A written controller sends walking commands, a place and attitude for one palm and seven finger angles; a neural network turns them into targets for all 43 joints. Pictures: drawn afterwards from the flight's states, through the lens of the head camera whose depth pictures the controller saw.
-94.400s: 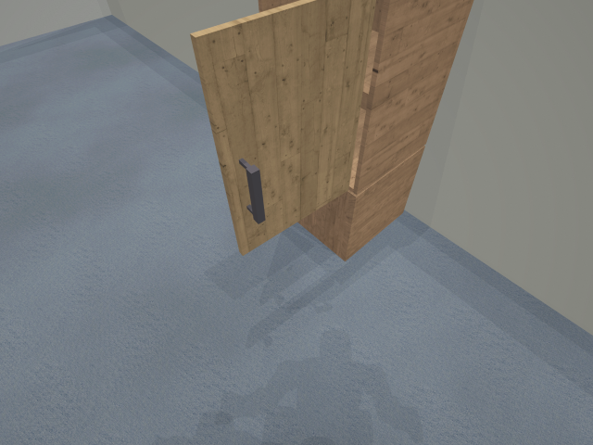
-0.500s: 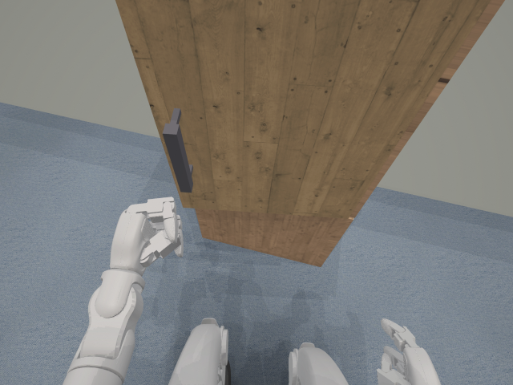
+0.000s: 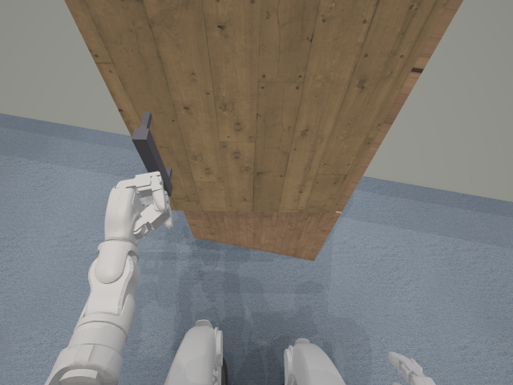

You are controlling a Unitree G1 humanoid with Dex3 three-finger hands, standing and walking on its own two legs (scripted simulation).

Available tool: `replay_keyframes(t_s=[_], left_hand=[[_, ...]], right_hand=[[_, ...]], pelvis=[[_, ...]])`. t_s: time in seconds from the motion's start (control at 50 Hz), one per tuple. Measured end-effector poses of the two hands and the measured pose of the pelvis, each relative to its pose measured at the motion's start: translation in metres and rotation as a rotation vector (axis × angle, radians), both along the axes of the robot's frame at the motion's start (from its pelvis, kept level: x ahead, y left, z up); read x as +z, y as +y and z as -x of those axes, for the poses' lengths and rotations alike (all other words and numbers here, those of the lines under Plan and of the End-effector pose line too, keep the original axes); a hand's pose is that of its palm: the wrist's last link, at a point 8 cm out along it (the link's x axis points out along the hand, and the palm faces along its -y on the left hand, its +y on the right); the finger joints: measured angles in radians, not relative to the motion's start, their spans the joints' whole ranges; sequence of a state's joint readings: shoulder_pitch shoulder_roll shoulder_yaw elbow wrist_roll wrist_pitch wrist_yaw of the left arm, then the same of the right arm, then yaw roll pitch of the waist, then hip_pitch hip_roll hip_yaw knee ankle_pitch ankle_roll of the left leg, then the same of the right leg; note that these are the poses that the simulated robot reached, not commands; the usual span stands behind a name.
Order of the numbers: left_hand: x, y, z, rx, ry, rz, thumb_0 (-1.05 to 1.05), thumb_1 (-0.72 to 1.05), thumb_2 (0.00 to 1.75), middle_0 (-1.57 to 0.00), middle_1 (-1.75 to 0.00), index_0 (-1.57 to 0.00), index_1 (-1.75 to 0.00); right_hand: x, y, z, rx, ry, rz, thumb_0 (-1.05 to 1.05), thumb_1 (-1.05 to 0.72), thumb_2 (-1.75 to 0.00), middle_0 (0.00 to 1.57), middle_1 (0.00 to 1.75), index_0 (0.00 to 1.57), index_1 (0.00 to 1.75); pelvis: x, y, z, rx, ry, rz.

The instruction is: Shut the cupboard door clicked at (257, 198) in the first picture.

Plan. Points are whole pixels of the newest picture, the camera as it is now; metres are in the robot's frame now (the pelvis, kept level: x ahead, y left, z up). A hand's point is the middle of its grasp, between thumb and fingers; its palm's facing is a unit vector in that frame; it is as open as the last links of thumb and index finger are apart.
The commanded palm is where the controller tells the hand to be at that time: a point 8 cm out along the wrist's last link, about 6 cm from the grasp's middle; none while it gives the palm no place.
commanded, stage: bring the fist close to the handle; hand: left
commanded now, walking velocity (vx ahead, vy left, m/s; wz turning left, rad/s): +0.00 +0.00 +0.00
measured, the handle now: (157, 157) +0.47 +0.18 +0.03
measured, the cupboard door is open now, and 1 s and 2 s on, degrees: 11 4 0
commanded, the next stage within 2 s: push the door shut along its arc in 0.16 s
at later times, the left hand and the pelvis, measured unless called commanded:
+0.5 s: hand (169, 202) +0.38 +0.15 +0.03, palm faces -0.04 -1.00 -0.06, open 3.1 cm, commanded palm +0.37 +0.20 +0.03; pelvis -0.01 +0.00 -0.01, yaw +0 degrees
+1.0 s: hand (177, 171) +0.44 +0.14 +0.03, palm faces -0.20 -0.98 -0.06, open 3.1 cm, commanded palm +0.44 +0.17 +0.03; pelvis -0.02 +0.01 -0.02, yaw +0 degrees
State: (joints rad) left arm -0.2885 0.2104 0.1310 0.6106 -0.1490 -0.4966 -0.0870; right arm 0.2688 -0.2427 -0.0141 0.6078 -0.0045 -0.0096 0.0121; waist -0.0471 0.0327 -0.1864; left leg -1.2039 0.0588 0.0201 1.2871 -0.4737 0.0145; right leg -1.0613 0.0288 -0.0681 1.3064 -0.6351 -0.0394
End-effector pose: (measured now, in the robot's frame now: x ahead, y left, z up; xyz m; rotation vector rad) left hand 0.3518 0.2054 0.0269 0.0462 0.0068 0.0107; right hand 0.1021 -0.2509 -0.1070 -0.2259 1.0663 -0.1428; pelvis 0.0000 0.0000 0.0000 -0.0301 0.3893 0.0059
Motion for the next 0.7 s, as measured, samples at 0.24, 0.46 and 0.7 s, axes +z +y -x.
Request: replay_keyframes(t_s=[0.24,0.46,0.7], left_hand=[[0.002,-0.007,0.008,-0.024,-0.034,0.013,0.02,0.90,0.90,-1.30,-1.50,-1.31,-1.50],[0.004,-0.006,-0.005,-0.054,-0.026,-0.017,0.02,0.89,0.90,-1.30,-1.50,-1.31,-1.50],[0.007,0.001,-0.041,-0.130,-0.007,-0.008,0.02,0.90,0.90,-1.32,-1.50,-1.30,-1.50]], right_hand=[[0.000,-0.004,-0.022,0.031,-0.045,0.010,0.01,-0.90,-0.90,0.20,0.30,0.20,0.30],[-0.001,0.000,-0.025,0.031,-0.074,0.003,0.00,-0.90,-0.90,0.20,0.30,0.20,0.30],[-0.011,-0.003,0.018,-0.026,0.036,0.020,0.00,-0.90,-0.90,0.20,0.30,0.20,0.30]], pelvis=[[-0.001,-0.004,0.002,0.011,-0.005,-0.001],[-0.004,-0.005,0.007,0.009,-0.008,0.000],[-0.009,0.003,0.009,0.008,0.016,0.015]])
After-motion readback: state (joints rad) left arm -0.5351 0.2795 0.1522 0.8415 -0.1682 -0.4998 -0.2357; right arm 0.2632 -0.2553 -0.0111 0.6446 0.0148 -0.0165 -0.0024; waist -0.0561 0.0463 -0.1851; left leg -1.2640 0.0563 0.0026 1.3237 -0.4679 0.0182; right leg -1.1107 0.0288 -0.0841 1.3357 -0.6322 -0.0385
